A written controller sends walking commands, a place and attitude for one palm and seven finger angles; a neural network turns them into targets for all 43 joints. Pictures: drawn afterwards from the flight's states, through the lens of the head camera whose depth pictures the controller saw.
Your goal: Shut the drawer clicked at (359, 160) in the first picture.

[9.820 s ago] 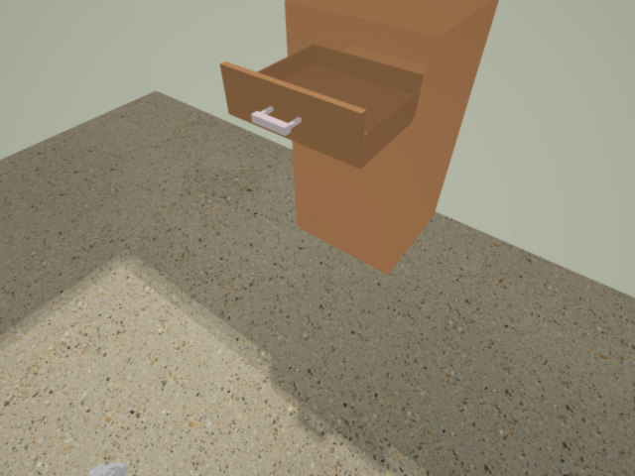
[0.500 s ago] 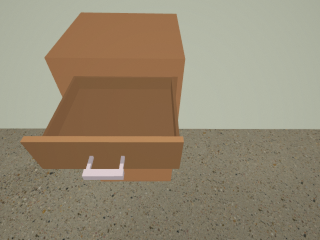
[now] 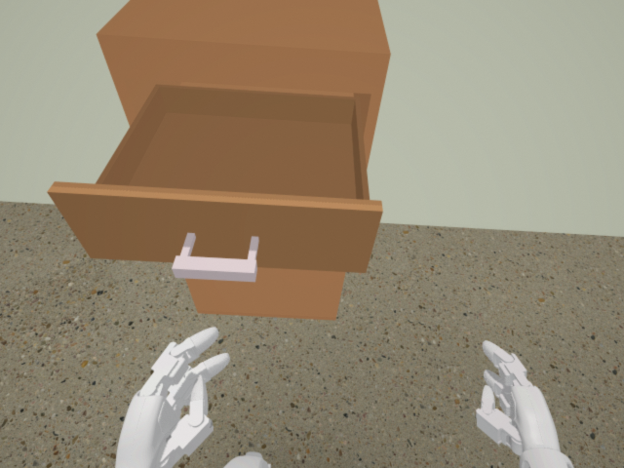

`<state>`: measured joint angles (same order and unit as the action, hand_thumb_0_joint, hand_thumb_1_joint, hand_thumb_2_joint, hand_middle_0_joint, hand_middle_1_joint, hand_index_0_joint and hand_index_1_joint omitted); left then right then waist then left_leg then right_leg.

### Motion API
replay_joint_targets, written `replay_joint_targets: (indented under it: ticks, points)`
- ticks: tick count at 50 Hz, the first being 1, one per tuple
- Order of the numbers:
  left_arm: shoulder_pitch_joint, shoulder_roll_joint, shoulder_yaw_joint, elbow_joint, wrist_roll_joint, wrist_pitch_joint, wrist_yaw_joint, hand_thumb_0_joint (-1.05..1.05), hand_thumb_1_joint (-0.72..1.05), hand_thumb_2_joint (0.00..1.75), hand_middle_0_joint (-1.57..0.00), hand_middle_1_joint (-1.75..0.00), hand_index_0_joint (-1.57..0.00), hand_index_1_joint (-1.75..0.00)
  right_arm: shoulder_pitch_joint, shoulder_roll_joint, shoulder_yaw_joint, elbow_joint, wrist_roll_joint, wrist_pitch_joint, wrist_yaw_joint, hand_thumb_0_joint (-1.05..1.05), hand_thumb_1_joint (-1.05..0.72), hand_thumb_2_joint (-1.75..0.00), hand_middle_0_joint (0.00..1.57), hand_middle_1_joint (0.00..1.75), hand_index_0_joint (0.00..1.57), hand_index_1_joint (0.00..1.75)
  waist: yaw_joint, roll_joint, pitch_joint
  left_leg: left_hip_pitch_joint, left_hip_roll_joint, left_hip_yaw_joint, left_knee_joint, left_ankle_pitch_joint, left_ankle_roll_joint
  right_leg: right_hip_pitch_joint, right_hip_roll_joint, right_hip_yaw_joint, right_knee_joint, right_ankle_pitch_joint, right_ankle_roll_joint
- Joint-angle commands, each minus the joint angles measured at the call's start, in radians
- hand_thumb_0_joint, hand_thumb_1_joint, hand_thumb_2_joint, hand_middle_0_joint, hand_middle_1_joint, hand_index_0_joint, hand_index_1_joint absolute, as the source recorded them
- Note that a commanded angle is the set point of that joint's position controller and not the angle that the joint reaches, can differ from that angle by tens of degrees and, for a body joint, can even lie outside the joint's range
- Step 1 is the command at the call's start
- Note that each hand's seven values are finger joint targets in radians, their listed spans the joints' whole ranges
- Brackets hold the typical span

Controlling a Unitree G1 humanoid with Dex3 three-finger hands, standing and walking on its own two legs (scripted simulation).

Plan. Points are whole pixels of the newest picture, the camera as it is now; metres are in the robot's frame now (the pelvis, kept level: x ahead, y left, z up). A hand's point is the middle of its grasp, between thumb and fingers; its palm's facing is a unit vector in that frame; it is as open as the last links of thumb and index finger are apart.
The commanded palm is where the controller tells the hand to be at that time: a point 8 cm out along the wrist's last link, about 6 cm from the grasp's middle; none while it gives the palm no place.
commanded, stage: raise the hand and make a fist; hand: left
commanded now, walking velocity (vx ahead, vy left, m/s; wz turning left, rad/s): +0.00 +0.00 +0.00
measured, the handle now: (219, 255) +0.37 +0.16 +0.06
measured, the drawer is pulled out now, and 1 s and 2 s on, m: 0.29 0.29 0.29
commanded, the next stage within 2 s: bring the fist close to the handle in 1.52 s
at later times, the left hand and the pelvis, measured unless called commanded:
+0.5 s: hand (194, 381) +0.20 +0.14 +0.08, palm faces +0.11 -0.99 -0.02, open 3.7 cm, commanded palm +0.15 +0.18 +0.09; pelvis +0.01 +0.00 +0.00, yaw +0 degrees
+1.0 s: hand (209, 366) +0.19 +0.12 +0.14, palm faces +0.02 -1.00 -0.01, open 3.2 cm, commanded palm +0.15 +0.17 +0.14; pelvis +0.03 +0.01 +0.01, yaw +1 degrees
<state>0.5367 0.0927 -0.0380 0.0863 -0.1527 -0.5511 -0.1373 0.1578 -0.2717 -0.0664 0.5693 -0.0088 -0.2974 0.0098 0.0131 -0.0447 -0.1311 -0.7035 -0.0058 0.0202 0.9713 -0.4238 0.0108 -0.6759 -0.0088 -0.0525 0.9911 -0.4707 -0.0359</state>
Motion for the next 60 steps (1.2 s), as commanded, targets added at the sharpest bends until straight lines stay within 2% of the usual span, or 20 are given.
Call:
replay_joint_targets:
  ticks: [1,4,6,9,11,13,14,15,19,21,23,27,30,34,38,45,49,52,56,60]
  points:
    - [-0.113,0.123,0.052,-0.5,0.021,-0.131,0.073,0.0,0.9,0.9,-0.6,-0.73,-0.6,-0.73,-0.051,-0.059,0.005,-0.202,0.004,0.003,0.007,0.0,-0.9,-0.9,0.2,0.3,0.2,0.3,-0.009,0.234,-0.128,0.092,0.008,-0.045,-0.08,0.052,0.015,-0.07,0.006,0.018,-0.081,0.043,-0.016]
    - [-0.183,0.113,0.031,-0.537,0.008,-0.067,0.106,0.0,0.9,0.9,-0.66,-0.8,-0.66,-0.8,-0.034,-0.07,0.019,-0.221,0.017,0.029,-0.015,0.0,-0.9,-0.9,0.2,0.3,0.2,0.3,-0.064,0.132,-0.084,0.039,0.012,-0.07,-0.066,-0.055,0.026,-0.095,0.011,0.037,-0.131,-0.039,0.0]
    - [-0.178,0.067,-0.043,-0.526,-0.001,-0.014,0.082,0.0,0.9,0.9,-0.7,-0.84,-0.7,-0.84,-0.031,-0.072,0.032,-0.237,0.025,0.032,-0.029,0.0,-0.9,-0.9,0.2,0.3,0.2,0.3,-0.077,0.081,-0.066,0.015,0.011,-0.076,-0.061,-0.083,0.029,-0.082,0.012,0.051,-0.162,-0.085,0.005]
    - [-0.124,0.084,-0.07,-0.46,0.0,0.099,0.024,0.0,0.9,0.9,-0.76,-0.91,-0.76,-0.91,-0.016,-0.081,0.044,-0.25,0.037,0.033,-0.047,0.0,-0.9,-0.9,0.2,0.3,0.2,0.3,-0.072,0.035,-0.07,0.005,0.007,-0.068,-0.065,-0.075,0.031,-0.036,0.009,0.075,-0.215,-0.127,0.014]
    - [-0.082,0.1,-0.057,-0.461,-0.003,0.175,0.004,0.0,0.9,0.9,-0.8,-0.95,-0.8,-0.95,-0.009,-0.078,0.05,-0.268,0.044,0.04,-0.055,0.0,-0.9,-0.9,0.2,0.3,0.2,0.3,-0.045,0.015,-0.091,0.017,0.001,-0.066,-0.086,-0.054,0.029,0.019,0.003,0.078,-0.237,-0.129,0.017]
    - [-0.056,0.121,-0.019,-0.464,-0.008,0.247,0.011,0.0,0.9,0.9,-0.84,-0.99,-0.84,-0.99,-0.011,-0.072,0.058,-0.282,0.046,0.052,-0.063,0.0,-0.9,-0.9,0.2,0.3,0.2,0.3,-0.024,-0.014,-0.105,0.03,-0.003,-0.061,-0.102,-0.016,0.029,0.065,-0.001,0.075,-0.25,-0.095,0.021]
    - [-0.012,0.159,0.048,-0.434,-0.007,0.274,0.032,0.0,0.9,0.9,-0.86,-1.01,-0.86,-1.01,-0.023,-0.066,0.054,-0.275,0.046,0.06,-0.066,0.0,-0.9,-0.9,0.2,0.3,0.2,0.3,-0.001,-0.037,-0.106,0.028,-0.002,-0.058,-0.11,-0.001,0.026,0.093,0.001,0.074,-0.254,-0.087,0.022]
    - [-0.01,0.134,0.042,-0.477,-0.014,0.288,0.047,0.0,0.9,0.9,-0.88,-1.04,-0.88,-1.04,-0.026,-0.058,0.061,-0.289,0.044,0.067,-0.065,0.0,-0.9,-0.9,0.2,0.3,0.2,0.3,0.008,-0.032,-0.109,0.036,-0.003,-0.054,-0.122,0.018,0.024,0.109,-0.003,0.066,-0.252,-0.067,0.022]
    - [0.039,0.141,0.11,-0.575,-0.021,0.263,0.144,0.0,0.9,0.9,-0.96,-1.12,-0.96,-1.12,-0.029,-0.039,0.056,-0.277,0.035,0.065,-0.06,0.0,-0.9,-0.9,0.2,0.3,0.2,0.3,0.035,-0.007,-0.113,0.077,0.005,-0.046,-0.142,0.113,0.02,0.156,0.007,0.024,-0.21,0.089,0.015]
    - [0.096,0.119,0.084,-0.645,-0.015,0.218,0.166,0.0,0.9,0.9,-1.0,-1.17,-1.0,-1.17,-0.007,-0.035,0.051,-0.277,0.03,0.057,-0.046,0.0,-0.9,-0.9,0.2,0.3,0.2,0.3,0.031,0.045,-0.134,0.111,0.007,-0.036,-0.139,0.157,0.019,0.154,0.01,0.006,-0.184,0.158,0.012]
    - [0.089,0.085,0.005,-0.698,0.002,0.173,0.163,0.0,0.9,0.9,-1.04,-1.21,-1.04,-1.21,0.007,-0.045,0.051,-0.274,0.026,0.039,-0.033,0.0,-0.9,-0.9,0.2,0.3,0.2,0.3,0.001,0.088,-0.115,0.13,0.009,-0.036,-0.131,0.179,0.02,0.119,0.009,-0.006,-0.168,0.188,0.012]
    - [0.117,0.061,-0.083,-0.705,0.013,0.145,0.121,0.0,0.9,0.9,-1.12,-1.3,-1.12,-1.3,0.024,-0.068,0.04,-0.273,0.031,0.014,-0.028,0.0,-0.9,-0.9,0.2,0.3,0.2,0.3,-0.038,0.054,-0.056,0.112,0.012,-0.047,-0.119,0.124,0.027,0.077,0.003,0.012,-0.194,0.131,0.019]
    - [0.173,0.083,-0.07,-0.696,0.029,0.175,0.105,0.0,0.9,0.9,-1.18,-1.36,-1.18,-1.36,0.035,-0.074,0.032,-0.276,0.034,0.024,-0.035,0.0,-0.9,-0.9,0.2,0.3,0.2,0.3,-0.03,0.023,-0.057,0.114,0.007,-0.046,-0.128,0.112,0.029,0.096,0.0,0.025,-0.216,0.112,0.021]
    - [0.195,0.153,0.03,-0.739,0.035,0.229,0.137,0.0,0.9,0.9,-1.26,-1.45,-1.26,-1.45,0.019,-0.062,0.03,-0.291,0.035,0.057,-0.046,0.0,-0.9,-0.9,0.2,0.3,0.2,0.3,0.004,0.027,-0.092,0.145,0.005,-0.038,-0.147,0.149,0.031,0.153,0.001,0.02,-0.218,0.17,0.019]
    - [0.195,0.094,-0.002,-0.82,0.005,0.238,0.153,0.0,0.9,0.9,-1.34,-1.53,-1.34,-1.53,0.021,-0.047,0.041,-0.312,0.041,0.062,-0.041,0.0,-0.9,-0.9,0.2,0.3,0.2,0.3,0.005,0.049,-0.1,0.197,0.011,-0.038,-0.164,0.22,0.028,0.178,0.008,-0.01,-0.204,0.266,0.019]
    - [0.186,0.068,-0.105,-0.83,0.032,0.289,0.106,0.0,0.9,0.9,-1.4,-1.6,-1.4,-1.6,0.028,-0.059,0.059,-0.308,0.044,0.054,-0.033,0.0,-0.9,-0.9,0.2,0.3,0.2,0.3,-0.026,0.056,-0.01,0.223,0.019,-0.055,-0.187,0.202,0.033,0.158,0.004,-0.012,-0.24,0.248,0.023]
    - [0.223,0.134,-0.026,-0.834,0.042,0.351,0.101,0.0,0.9,0.9,-1.4,-1.6,-1.4,-1.6,0.004,-0.053,0.06,-0.314,0.046,0.072,-0.04,0.0,-0.9,-0.9,0.2,0.3,0.2,0.3,0.005,0.008,-0.026,0.229,0.013,-0.052,-0.21,0.197,0.035,0.212,0.002,-0.005,-0.263,0.253,0.023]
    - [0.197,0.117,-0.019,-0.904,0.027,0.366,0.113,0.0,0.9,0.9,-1.4,-1.6,-1.4,-1.6,-0.007,-0.04,0.071,-0.33,0.05,0.075,-0.039,0.0,-0.9,-0.9,0.2,0.3,0.2,0.3,0.015,0.033,-0.04,0.254,0.012,-0.046,-0.227,0.205,0.032,0.233,0.002,-0.01,-0.266,0.257,0.022]
    - [0.152,0.096,-0.028,-0.955,-0.002,0.351,0.132,0.0,0.9,0.9,-1.4,-1.6,-1.4,-1.6,-0.002,-0.04,0.078,-0.316,0.053,0.049,-0.04,0.0,-0.9,-0.9,0.2,0.3,0.2,0.3,0.001,0.037,-0.022,0.273,0.015,-0.053,-0.233,0.192,0.031,0.222,0.005,-0.015,-0.288,0.234,0.024]
    - [0.186,0.057,-0.077,-0.877,0.007,0.356,0.113,0.0,0.9,0.9,-1.4,-1.6,-1.4,-1.6,0.006,-0.052,0.075,-0.292,0.052,0.032,-0.036,0.0,-0.9,-0.9,0.2,0.3,0.2,0.3,-0.01,0.026,0.026,0.26,0.014,-0.054,-0.237,0.17,0.03,0.204,0.004,-0.012,-0.306,0.213,0.026]
